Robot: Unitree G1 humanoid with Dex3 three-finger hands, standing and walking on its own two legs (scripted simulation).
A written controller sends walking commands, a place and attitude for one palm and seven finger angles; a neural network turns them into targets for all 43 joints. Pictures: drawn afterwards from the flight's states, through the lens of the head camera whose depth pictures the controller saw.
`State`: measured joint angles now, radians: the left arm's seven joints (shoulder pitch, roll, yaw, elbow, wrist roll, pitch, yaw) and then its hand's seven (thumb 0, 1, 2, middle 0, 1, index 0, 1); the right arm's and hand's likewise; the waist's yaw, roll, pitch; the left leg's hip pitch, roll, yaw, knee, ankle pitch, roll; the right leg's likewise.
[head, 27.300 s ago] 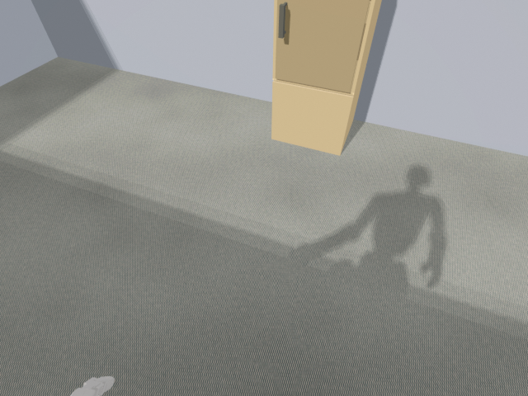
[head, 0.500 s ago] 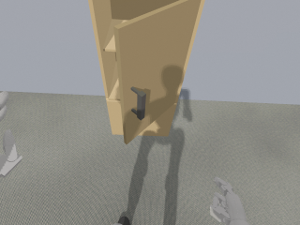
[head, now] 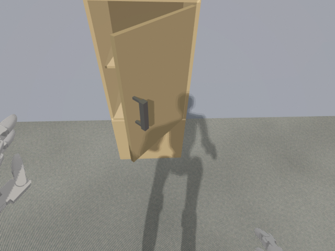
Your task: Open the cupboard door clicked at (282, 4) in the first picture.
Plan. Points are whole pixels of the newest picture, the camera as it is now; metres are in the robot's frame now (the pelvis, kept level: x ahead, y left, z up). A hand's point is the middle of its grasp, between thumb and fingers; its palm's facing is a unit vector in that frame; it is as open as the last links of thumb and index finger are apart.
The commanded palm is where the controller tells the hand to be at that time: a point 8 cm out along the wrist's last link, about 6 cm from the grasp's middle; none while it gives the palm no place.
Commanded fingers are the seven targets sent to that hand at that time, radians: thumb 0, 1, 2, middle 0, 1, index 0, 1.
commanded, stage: stop stepping back and stand still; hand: left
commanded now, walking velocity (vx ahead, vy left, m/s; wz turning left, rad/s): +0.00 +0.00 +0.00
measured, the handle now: (140, 113) +0.60 +0.12 -0.04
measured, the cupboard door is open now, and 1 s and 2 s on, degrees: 48 48 48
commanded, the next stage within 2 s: let the arm hang, fingers relaxed in 0.56 s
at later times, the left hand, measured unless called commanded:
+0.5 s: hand out of the picture +0.17 +0.28 +0.16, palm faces +0.38 -0.80 -0.47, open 7.4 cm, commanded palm +0.12 +0.32 +0.19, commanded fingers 0.00 0.90 0.90 -0.20 -0.30 -0.20 -0.30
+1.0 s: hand out of the picture -0.01 +0.20 -0.17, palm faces +0.02 -0.99 -0.16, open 7.1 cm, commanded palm none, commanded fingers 0.00 0.90 0.90 -0.20 -0.30 -0.20 -0.30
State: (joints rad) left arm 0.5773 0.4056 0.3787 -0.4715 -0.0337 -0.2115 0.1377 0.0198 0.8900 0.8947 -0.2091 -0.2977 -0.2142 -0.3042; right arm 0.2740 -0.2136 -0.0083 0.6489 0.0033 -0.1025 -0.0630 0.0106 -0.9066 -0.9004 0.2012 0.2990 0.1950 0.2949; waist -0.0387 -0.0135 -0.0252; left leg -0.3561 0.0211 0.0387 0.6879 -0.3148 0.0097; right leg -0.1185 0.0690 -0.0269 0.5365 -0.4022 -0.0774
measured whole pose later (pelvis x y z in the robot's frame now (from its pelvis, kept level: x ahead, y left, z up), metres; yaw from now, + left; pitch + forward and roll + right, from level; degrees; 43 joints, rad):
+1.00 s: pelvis -0.04 +0.02 +0.01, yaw +2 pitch -1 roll -1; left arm 0.30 0.19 0.00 0.91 0.01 0.05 0.02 0.01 0.98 0.89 -0.20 -0.30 -0.21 -0.30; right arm 0.23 -0.22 0.02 0.98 -0.03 0.02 -0.01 0.00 -0.91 -0.90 0.20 0.30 0.20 0.29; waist -0.02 -0.05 0.06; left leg -0.34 -0.02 0.00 0.49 -0.15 0.03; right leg -0.16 0.04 -0.05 0.49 -0.32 -0.04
